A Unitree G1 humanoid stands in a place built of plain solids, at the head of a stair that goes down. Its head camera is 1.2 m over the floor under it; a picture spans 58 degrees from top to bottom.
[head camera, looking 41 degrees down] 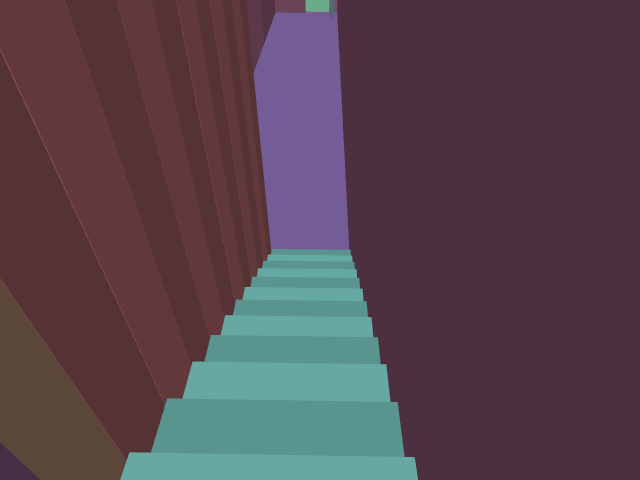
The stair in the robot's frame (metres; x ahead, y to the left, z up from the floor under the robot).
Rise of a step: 0.17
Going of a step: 0.27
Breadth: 0.88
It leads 1 degrees to the right of straight ahead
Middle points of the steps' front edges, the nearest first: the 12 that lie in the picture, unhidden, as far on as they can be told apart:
0.57 0.15 -0.17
0.85 0.14 -0.34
1.12 0.14 -0.51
1.39 0.14 -0.68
1.66 0.13 -0.85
1.94 0.13 -1.02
2.21 0.12 -1.19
2.48 0.12 -1.36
2.75 0.11 -1.53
3.03 0.11 -1.70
3.30 0.10 -1.87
3.57 0.10 -2.04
